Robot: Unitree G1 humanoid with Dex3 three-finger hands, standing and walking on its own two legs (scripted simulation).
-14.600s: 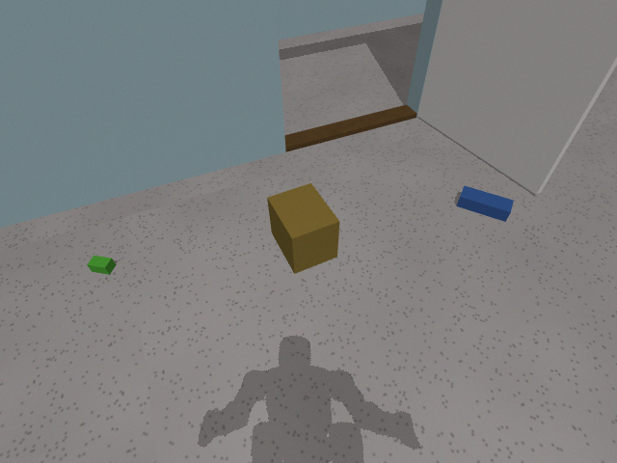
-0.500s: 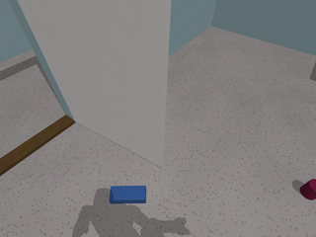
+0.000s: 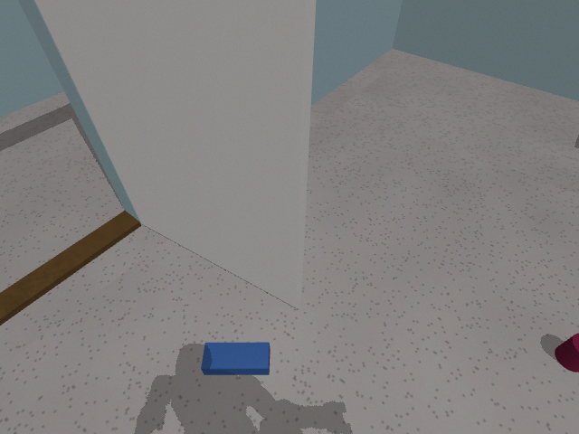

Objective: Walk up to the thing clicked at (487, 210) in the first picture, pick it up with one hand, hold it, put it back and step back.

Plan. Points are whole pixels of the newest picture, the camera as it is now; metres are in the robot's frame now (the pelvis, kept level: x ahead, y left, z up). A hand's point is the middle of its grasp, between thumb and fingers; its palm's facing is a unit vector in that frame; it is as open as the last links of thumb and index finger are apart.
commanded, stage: stand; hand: left
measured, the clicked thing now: (236, 358) +0.51 +0.21 -0.75
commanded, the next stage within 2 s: walk up in 0.94 s
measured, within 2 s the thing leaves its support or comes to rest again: neither
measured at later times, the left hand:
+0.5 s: hand out of the picture +0.08 +0.25 -0.16, palm faces -0.03 -0.94 -0.33, open 7.4 cm
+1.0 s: hand out of the picture +0.08 +0.25 -0.16, palm faces -0.04 -0.94 -0.33, open 7.4 cm
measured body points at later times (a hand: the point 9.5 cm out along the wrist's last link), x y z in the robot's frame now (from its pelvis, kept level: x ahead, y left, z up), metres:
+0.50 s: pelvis +0.01 +0.00 +0.00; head +0.02 +0.00 +0.45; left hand +0.08 +0.30 -0.14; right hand +0.09 -0.30 -0.13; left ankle +0.02 +0.10 -0.75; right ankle -0.02 -0.13 -0.75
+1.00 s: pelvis +0.02 -0.01 +0.00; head +0.03 +0.00 +0.45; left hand +0.08 +0.30 -0.14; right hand +0.10 -0.31 -0.13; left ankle +0.02 +0.10 -0.75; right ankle -0.02 -0.13 -0.75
